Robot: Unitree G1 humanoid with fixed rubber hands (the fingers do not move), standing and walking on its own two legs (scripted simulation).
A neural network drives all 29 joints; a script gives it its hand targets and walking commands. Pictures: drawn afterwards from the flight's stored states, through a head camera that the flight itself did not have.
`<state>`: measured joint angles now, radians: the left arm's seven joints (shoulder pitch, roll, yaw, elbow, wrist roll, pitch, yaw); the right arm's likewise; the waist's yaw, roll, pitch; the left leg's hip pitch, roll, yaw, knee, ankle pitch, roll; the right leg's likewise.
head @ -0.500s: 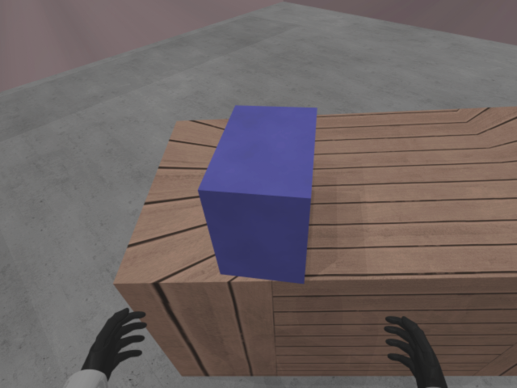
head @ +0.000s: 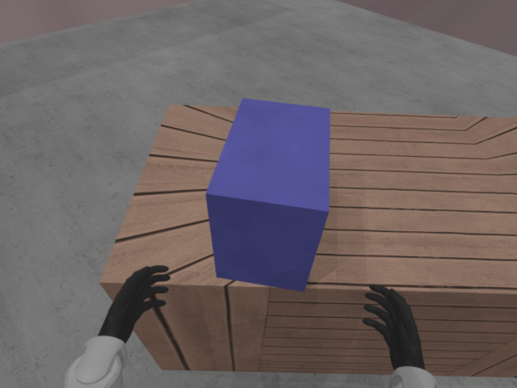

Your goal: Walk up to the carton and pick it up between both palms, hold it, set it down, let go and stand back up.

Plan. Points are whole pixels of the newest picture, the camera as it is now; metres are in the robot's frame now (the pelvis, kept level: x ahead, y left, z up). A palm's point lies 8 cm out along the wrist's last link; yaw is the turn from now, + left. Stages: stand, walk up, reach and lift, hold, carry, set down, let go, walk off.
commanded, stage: reach and lift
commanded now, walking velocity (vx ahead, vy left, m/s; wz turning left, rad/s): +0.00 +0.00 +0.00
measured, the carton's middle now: (272, 193) +0.49 +0.01 +0.01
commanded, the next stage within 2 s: none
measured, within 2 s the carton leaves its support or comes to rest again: neither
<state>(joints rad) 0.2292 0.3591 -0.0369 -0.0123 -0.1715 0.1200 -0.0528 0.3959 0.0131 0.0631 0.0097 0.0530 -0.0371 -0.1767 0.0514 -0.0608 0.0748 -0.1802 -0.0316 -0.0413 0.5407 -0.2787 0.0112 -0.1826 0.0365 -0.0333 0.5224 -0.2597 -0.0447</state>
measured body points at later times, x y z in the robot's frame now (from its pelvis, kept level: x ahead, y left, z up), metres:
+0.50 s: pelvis +0.02 -0.01 +0.00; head +0.04 +0.01 +0.45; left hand +0.26 +0.21 +0.04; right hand +0.26 -0.17 +0.04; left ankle +0.01 +0.11 -0.73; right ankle +0.02 -0.09 -0.73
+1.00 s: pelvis +0.01 +0.00 +0.00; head +0.02 +0.01 +0.45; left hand +0.35 +0.21 +0.09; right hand +0.31 -0.16 +0.09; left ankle +0.01 +0.11 -0.73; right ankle +0.02 -0.09 -0.73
